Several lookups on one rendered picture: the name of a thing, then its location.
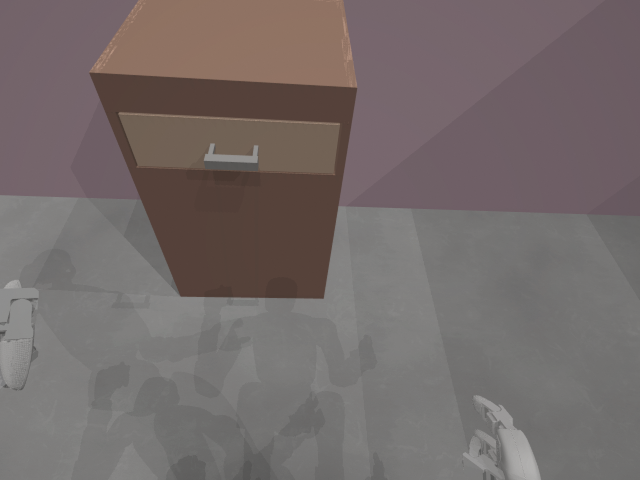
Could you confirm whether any drawer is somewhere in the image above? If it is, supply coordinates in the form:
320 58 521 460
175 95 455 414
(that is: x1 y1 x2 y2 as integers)
118 112 340 174

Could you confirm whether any handle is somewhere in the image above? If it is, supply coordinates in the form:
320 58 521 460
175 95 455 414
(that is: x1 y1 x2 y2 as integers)
204 143 259 171

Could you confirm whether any robot left hand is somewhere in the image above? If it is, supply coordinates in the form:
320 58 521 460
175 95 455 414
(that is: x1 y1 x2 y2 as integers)
0 280 39 390

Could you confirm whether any robot right hand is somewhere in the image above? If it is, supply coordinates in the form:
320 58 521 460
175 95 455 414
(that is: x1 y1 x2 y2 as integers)
463 395 541 480

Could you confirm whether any cabinet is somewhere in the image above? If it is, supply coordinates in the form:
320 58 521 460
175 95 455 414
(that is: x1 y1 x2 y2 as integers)
89 0 357 299

